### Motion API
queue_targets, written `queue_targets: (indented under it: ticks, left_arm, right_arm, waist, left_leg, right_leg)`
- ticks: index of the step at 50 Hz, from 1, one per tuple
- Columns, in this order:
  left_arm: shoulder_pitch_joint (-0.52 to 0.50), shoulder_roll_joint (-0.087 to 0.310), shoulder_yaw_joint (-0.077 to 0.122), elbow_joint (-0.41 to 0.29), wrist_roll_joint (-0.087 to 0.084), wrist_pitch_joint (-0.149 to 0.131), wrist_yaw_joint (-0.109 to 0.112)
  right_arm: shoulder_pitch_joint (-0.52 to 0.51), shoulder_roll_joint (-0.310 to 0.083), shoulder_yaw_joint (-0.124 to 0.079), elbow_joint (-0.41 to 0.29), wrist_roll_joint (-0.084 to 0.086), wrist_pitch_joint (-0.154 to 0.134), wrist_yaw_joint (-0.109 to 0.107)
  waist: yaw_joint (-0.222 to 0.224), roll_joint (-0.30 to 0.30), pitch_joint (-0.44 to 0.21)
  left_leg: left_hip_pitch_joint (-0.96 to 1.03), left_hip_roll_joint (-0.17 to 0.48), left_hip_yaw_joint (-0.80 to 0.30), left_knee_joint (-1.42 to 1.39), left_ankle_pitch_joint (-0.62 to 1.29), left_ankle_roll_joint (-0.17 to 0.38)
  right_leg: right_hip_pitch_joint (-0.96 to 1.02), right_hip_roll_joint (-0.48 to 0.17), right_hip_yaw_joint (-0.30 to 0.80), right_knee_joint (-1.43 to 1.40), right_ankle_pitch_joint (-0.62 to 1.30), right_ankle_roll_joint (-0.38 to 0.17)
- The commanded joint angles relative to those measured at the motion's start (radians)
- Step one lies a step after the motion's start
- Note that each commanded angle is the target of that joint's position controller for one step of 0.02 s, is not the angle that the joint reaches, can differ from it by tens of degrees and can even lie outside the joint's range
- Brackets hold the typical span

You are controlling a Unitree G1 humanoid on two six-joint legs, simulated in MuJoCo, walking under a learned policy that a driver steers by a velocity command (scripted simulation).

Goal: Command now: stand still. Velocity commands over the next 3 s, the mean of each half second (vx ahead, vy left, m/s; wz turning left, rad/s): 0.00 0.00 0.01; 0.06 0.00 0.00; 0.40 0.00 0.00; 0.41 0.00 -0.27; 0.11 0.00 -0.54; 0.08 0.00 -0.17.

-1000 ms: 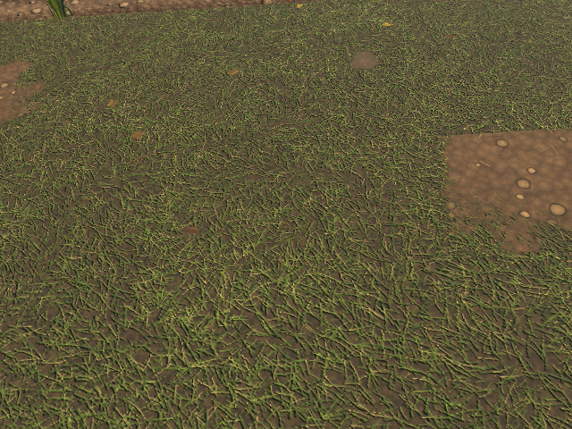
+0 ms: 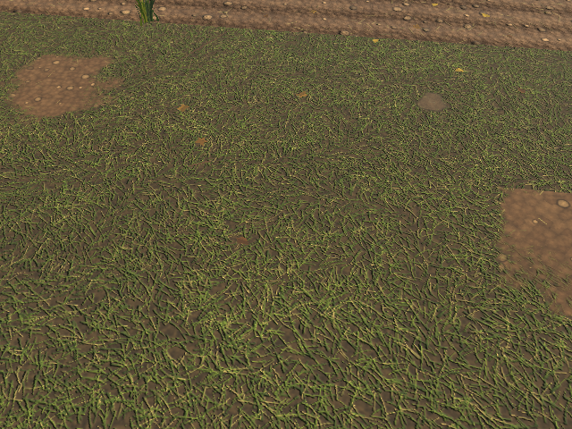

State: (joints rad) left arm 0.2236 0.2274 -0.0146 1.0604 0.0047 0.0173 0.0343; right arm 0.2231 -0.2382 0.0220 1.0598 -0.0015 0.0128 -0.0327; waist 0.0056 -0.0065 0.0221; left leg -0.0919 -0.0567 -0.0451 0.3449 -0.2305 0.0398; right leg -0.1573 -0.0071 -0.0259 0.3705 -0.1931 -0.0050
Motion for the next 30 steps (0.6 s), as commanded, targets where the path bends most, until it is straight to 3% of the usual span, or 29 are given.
queue_targets:
  ticks: [1, 16, 30]
  left_arm:
    - [0.028, 0.098, 0.013, -0.005, 0.000, -0.007, 0.004]
    - [0.060, 0.060, 0.002, 0.060, 0.001, -0.009, 0.009]
    - [0.098, 0.036, 0.002, 0.078, 0.001, -0.013, 0.014]
  right_arm:
    - [0.017, -0.097, -0.012, -0.009, -0.001, -0.009, -0.005]
    - [0.066, -0.059, -0.001, 0.055, 0.000, -0.014, -0.010]
    - [0.109, -0.023, 0.001, 0.085, -0.001, -0.015, -0.017]
  waist:
    - [0.004, 0.009, 0.005]
    - [-0.001, 0.002, 0.017]
    - [0.000, 0.005, 0.026]
  left_leg:
    - [-0.097, 0.122, -0.108, -0.071, 0.152, 0.016]
    - [-0.091, 0.123, -0.096, -0.059, 0.165, 0.015]
    - [-0.092, 0.122, -0.090, -0.050, 0.171, 0.016]
  right_leg:
    - [0.066, -0.093, 0.105, -0.037, 0.139, -0.032]
    - [0.051, -0.090, 0.108, -0.035, 0.154, -0.033]
    - [0.042, -0.088, 0.107, -0.035, 0.151, -0.040]
